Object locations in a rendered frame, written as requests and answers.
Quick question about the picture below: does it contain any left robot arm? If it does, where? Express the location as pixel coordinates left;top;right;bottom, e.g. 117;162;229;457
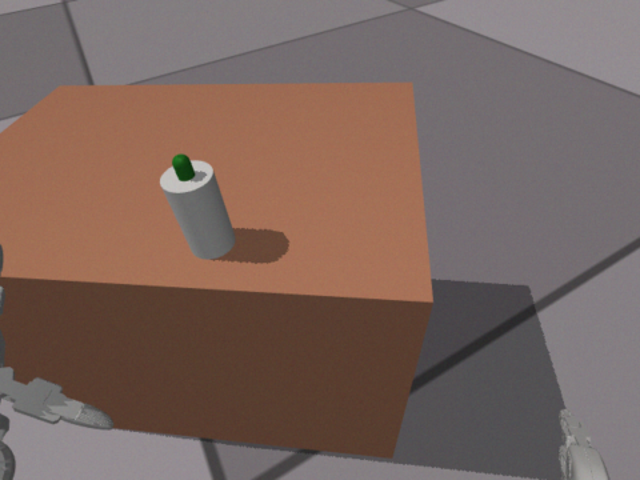
0;414;16;480

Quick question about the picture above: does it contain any bottle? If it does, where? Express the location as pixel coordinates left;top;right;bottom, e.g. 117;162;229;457
160;154;236;260

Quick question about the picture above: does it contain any left robot hand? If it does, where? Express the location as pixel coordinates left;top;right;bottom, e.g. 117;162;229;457
0;244;114;430

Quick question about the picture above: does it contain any right robot hand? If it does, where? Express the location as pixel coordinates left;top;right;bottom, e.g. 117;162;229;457
558;409;610;480

